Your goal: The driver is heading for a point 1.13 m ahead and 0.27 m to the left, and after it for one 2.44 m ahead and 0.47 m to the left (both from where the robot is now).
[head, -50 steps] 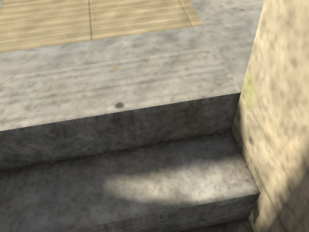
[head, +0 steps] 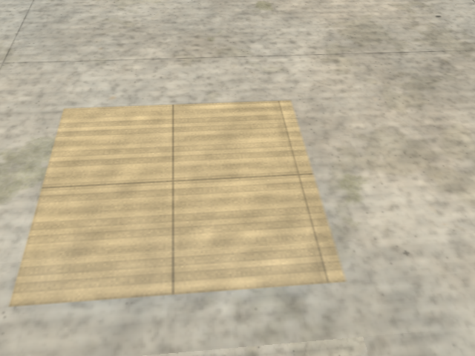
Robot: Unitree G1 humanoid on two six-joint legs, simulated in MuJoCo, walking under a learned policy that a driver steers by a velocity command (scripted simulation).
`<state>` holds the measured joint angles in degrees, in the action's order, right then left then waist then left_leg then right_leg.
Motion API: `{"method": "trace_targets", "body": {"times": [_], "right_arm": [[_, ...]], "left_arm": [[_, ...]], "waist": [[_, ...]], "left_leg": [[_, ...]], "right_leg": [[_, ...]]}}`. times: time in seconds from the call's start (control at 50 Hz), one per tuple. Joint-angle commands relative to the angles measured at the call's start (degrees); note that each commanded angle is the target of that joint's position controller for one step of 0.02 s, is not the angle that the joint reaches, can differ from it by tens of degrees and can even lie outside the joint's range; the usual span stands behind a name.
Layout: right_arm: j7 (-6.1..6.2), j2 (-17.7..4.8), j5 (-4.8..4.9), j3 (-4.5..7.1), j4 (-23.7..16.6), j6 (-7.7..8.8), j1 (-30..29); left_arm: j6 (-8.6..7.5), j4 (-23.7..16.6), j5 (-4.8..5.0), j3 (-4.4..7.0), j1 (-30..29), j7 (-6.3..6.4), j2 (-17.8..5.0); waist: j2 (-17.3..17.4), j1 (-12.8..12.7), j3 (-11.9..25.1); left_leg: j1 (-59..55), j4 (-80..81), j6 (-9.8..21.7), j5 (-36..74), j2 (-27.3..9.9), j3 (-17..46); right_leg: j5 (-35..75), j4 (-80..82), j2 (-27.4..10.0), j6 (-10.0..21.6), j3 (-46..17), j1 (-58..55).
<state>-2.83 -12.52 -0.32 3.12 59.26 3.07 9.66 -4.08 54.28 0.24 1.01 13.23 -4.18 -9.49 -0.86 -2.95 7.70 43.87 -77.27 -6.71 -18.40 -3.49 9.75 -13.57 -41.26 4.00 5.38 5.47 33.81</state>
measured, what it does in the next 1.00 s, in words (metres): climbs: left foot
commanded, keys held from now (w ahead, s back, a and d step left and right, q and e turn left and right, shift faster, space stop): shift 0.52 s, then w+shift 0.48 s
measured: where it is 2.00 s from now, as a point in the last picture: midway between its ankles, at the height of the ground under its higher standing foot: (220, 177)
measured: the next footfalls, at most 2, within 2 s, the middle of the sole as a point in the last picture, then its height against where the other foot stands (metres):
left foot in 0.12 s outside the picture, level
left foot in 1.10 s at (193, 355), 0.19 m higher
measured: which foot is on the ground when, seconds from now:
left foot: up 0.00-0.10, down 0.12-0.78, up 0.80-1.00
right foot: down 0.00-1.00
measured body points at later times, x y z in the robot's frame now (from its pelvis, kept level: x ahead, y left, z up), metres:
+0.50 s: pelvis +0.06 +0.06 +0.03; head +0.06 +0.07 +0.48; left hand +0.15 +0.29 -0.12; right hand +0.14 -0.16 -0.11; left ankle +0.07 +0.19 -0.70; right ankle +0.08 -0.07 -0.70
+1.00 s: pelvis +0.21 +0.04 +0.04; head +0.25 +0.05 +0.49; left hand +0.05 +0.26 -0.09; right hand +0.54 -0.07 +0.04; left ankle +0.32 +0.15 -0.39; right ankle +0.08 -0.07 -0.70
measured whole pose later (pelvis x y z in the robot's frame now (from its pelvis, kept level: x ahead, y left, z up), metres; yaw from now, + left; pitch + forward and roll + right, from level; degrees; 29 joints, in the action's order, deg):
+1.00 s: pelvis +0.21 +0.04 +0.04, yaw +0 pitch +5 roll +1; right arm -0.8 -2.4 -1.6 -3.1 29.2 1.7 -11.3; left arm -6.1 63.4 0.6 1.7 35.2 1.7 -10.5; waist -2.2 -3.8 1.0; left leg 79.6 -116.1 10.9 -28.9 -2.0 -4.6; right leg -15.8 -8.3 -0.9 2.2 1.8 -2.4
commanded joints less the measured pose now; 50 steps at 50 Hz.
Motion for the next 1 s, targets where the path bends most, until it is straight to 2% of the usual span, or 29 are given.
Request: {"method": "trace_targets", "body": {"times": [0.02, 0.04, 0.06, 0.1, 0.14, 0.16, 0.18, 0.24, 0.32, 0.36, 0.48, 0.52, 0.56, 0.58, 0.62, 0.66, 0.7, 0.74, 0.76, 0.78, 0.8, 0.82, 0.84, 0.88, 0.92, 0.94, 0.96, 0.98, 1.0], "right_arm": [[-1.33, -4.2, 0.19, 0.27, -1.5, 0.69, 1.4], [-0.66, -3.5, 0.13, 0.45, -0.3, 1.46, 6.4], [0.08, -2.8, 1.06, 0.69, -1.6, 2.29, 5.5], [-0.10, -0.7, 1.24, -0.21, -3.4, 2.97, 2.6], [-0.29, -2.4, 2.20, -0.67, -5.9, 3.36, -3.8], [-1.09, -5.2, 1.86, -0.48, -7.0, 3.21, -7.5], [-1.48, -6.8, 1.47, 0.02, -7.0, 3.10, -7.8], [-2.36, -3.0, 2.00, -0.24, -5.4, 2.14, -6.0], [-4.15, -2.4, 1.65, -0.27, -4.0, 2.02, -1.8], [-4.90, -1.7, 1.80, -0.51, -4.2, 2.00, -1.7], [-5.92, -3.0, 2.55, -0.69, -2.9, 2.58, 0.1], [-6.30, -2.9, 1.85, -0.40, -3.8, 2.32, -0.8], [-5.62, -3.4, 2.07, 0.06, -2.0, 1.92, 3.2], [-4.55, -7.4, 1.05, 1.58, -1.6, 1.97, 4.6], [-2.97, -9.4, -0.14, 2.77, -1.7, 2.10, 5.1], [-1.14, -7.4, -0.07, 2.59, -3.3, 2.16, 1.6], [-0.42, -5.0, -0.15, 1.85, -5.8, 1.64, -3.6], [-0.48, -3.9, -0.96, 1.70, -6.9, 0.97, -5.3], [2.03, -4.6, 0.58, 1.77, -11.0, 0.92, -9.4], [2.56, 0.5, 0.45, 0.47, -13.4, 1.69, -13.0], [2.99, 0.9, -0.19, 0.51, -14.7, 2.56, -16.7], [3.28, 3.6, -0.95, -0.25, -17.4, 3.22, -21.9], [3.78, 7.4, -1.17, -1.76, -21.0, 4.07, -24.8], [3.61, 9.1, -2.50, -3.60, -28.2, 4.24, -27.4], [2.45, 10.7, -2.67, -5.73, -33.1, 2.42, -26.8], [2.22, 10.5, -2.60, -6.75, -36.6, 0.95, -28.6], [1.90, 8.9, -1.07, -6.83, -38.5, -0.55, -29.1], [1.33, 6.3, -0.56, -6.66, -39.2, -2.30, -28.6], [1.72, 5.1, -0.46, -5.45, -37.6, -3.42, -25.7]], "left_arm": [[-2.50, -7.9, 1.54, 0.24, -11.6, -3.22, -5.9], [-2.27, -6.6, -0.13, 0.52, -10.2, -4.22, -6.1], [-2.48, -7.6, -0.38, 0.40, -11.3, -4.63, -5.1], [-3.40, -7.3, 1.58, -0.25, -13.3, -5.72, -3.3], [-2.60, -4.8, 2.86, -0.18, -7.9, -6.43, -2.8], [-2.56, -3.9, 1.93, 1.46, -2.5, -5.49, -5.9], [-2.52, -3.3, 1.05, 2.43, -1.2, -4.84, -8.3], [-2.40, -2.9, 0.56, 2.31, -6.7, -3.74, -7.4], [-1.94, -1.4, 0.91, 2.68, -7.3, -3.00, -7.3], [-1.78, -0.6, 0.10, 2.14, -7.5, -2.35, -6.2], [-0.70, 1.7, 0.32, 1.67, -5.2, -1.48, -6.2], [-1.03, 1.5, 0.48, 1.37, -4.7, -1.16, -6.3], [-0.09, 2.7, 0.23, 1.79, -1.0, -1.05, -7.6], [0.07, 2.1, -0.79, 2.90, -0.1, -0.45, -10.1], [-0.54, 0.5, -1.77, 2.61, -0.6, 0.70, -7.2], [-1.75, -1.3, -2.21, 1.74, -2.5, 2.43, -3.9], [-3.26, -1.8, -2.26, 1.54, -1.0, 3.26, -3.0], [-4.38, -0.8, -2.12, 1.84, 4.5, 3.17, -5.2], [-2.58, -2.7, 1.49, 3.62, 11.5, 5.95, -11.7], [-1.35, 0.0, 1.34, 5.78, 20.7, 6.65, -18.0], [-0.52, 2.9, 1.14, 6.08, 28.1, 6.64, -16.7], [-0.51, 2.1, -0.55, 5.59, 27.3, 6.64, -14.8], [-0.73, 1.6, -2.33, 5.52, 25.0, 6.20, -13.9], [-2.39, 4.6, -3.11, 3.32, 27.1, 5.35, -6.9], [-3.69, 5.7, -1.91, 1.16, 22.5, 4.77, -2.0], [-3.89, 5.3, -0.47, 1.08, 17.5, 4.61, -3.4], [-3.93, 4.6, 0.54, 0.96, 15.0, 5.36, -5.4], [-3.42, 3.9, 1.81, 0.99, 14.0, 7.01, -7.1], [-3.91, 3.2, 2.30, 0.95, 15.6, 7.25, -7.4]], "waist": [[-4.3, 4.3, -2.4], [-5.1, 6.2, -3.9], [-4.3, 6.4, -6.0], [-3.8, 6.7, -6.1], [-2.2, 4.3, -5.1], [-0.3, -0.3, -4.0], [0.0, -1.2, -4.5], [-0.3, 1.6, -9.6], [0.4, 2.9, -6.3], [0.7, 3.3, -7.4], [2.6, 3.2, -8.5], [2.1, 3.2, -7.1], [3.7, 3.8, -9.4], [5.0, 4.0, -11.1], [7.4, 5.0, -12.7], [9.2, 4.3, -12.3], [7.1, 1.5, -10.3], [4.3, 0.0, -8.7], [6.1, -4.2, -10.4], [-13.8, -7.2, -10.0], [-17.1, -10.6, -9.7], [-9.2, -10.6, -10.6], [-6.0, -9.5, -11.2], [-1.6, -5.9, -11.6], [0.1, 1.1, -14.5], [0.6, 4.5, -17.5], [-0.3, 5.5, -18.5], [-0.2, 5.1, -18.3], [2.8, 4.8, -14.5]], "left_leg": [[-17.0, 18.5, -6.3, -7.9, -0.4, -9.3], [-21.8, 16.9, -5.7, 5.0, -2.4, -4.5], [-22.5, 19.8, -5.1, 6.6, -2.1, -4.5], [-25.4, 31.6, -3.3, 12.7, -2.8, -4.1], [-24.1, 44.0, -0.1, 19.2, -1.6, -4.6], [-21.9, 43.4, 2.2, 14.4, 0.2, -5.1], [-20.2, 43.8, 2.8, 8.6, 0.9, -5.9], [-22.3, 48.1, 3.5, 3.4, 1.7, -5.8], [-26.8, 50.3, 6.3, 2.4, 1.7, -5.4], [-27.8, 51.4, 7.4, 2.9, 1.1, -4.3], [-32.0, 53.7, 8.1, 5.8, 0.6, -2.2], [-34.4, 52.5, 8.6, 11.5, 0.6, -1.7], [-33.7, 57.9, 10.9, -9.3, -0.6, 1.0], [-33.2, 59.2, 14.0, -20.7, -2.5, 4.3], [-34.3, 62.2, 19.5, -27.4, -8.4, 13.4], [-33.5, 63.8, 22.7, -24.1, -12.1, 17.6], [-27.6, 60.9, 22.3, -18.0, -10.1, 13.2], [-24.7, 53.3, 20.5, -8.5, -6.4, 6.0], [-13.5, 40.6, 16.5, 5.5, 1.0, -6.2], [3.8, 21.3, 12.9, 8.3, 4.9, -14.9], [21.0, -4.4, 11.7, -2.2, 6.9, -16.8], [34.6, -31.7, 12.3, -4.0, 4.7, -12.5], [44.5, -52.9, 14.0, -5.4, 4.0, -9.5], [57.3, -68.8, 18.1, -14.7, 3.2, -3.1], [54.1, -61.1, 19.4, -18.6, 2.0, -3.9], [45.2, -46.5, 19.3, -15.7, -0.1, -8.1], [36.3, -36.7, 18.2, -12.9, -0.9, -13.2], [23.9, -26.0, 17.5, -8.8, -1.6, -17.0], [12.6, -24.2, 17.1, -7.7, -0.7, -20.8]], "right_leg": [[-10.7, 20.8, -8.3, -3.2, -12.4, -1.5], [-8.6, 18.0, -13.4, 0.1, -18.2, 1.0], [-3.5, 18.1, -14.7, 1.9, -18.2, 1.0], [3.1, 14.8, -14.2, 1.3, -17.0, -3.8], [11.7, 11.9, -11.9, 0.1, -16.1, -13.1], [8.1, 10.9, -9.5, -1.1, -13.2, -18.8], [1.9, 11.1, -9.0, -1.3, -12.7, -20.2], [-16.4, 15.9, -8.2, -3.3, -12.0, -14.5], [-6.6, 13.9, -6.3, -5.1, -9.1, -18.7], [-3.3, 13.5, -5.7, -6.4, -8.2, -18.3], [0.3, 12.6, -5.7, -6.3, -7.2, -16.6], [2.5, 12.4, -6.0, -7.0, -7.2, -16.0], [-7.5, 13.9, -5.4, -6.1, -6.2, -14.7], [-15.7, 12.3, -4.7, -4.9, -5.7, -12.4], [-14.4, 8.1, -4.2, -4.0, -5.6, -8.2], [-8.3, 4.9, -5.0, -2.8, -5.1, -8.7], [-5.3, 6.4, -5.1, -1.9, -4.7, -16.8], [-2.1, 9.8, -6.7, 0.5, -7.7, -23.9], [-5.1, 20.6, -10.9, 4.6, -15.9, -28.3], [-16.1, 30.7, -20.3, 10.9, -35.6, -41.7], [-17.4, 37.6, -26.3, 15.8, -50.4, -49.2], [-14.3, 35.1, -27.1, 17.0, -46.5, -52.6], [-9.3, 30.0, -26.1, 16.3, -37.8, -51.4], [-9.8, 26.7, -24.0, 10.5, -29.2, -49.5], [-22.3, 32.7, -20.5, 5.2, -21.6, -35.4], [-25.1, 40.0, -17.5, 2.8, -16.2, -21.9], [-23.8, 48.9, -17.0, 4.1, -13.5, -13.0], [-14.2, 58.4, -16.5, 7.5, -11.2, -6.4], [7.4, 59.0, -15.4, 8.0, -7.1, -6.6]]}}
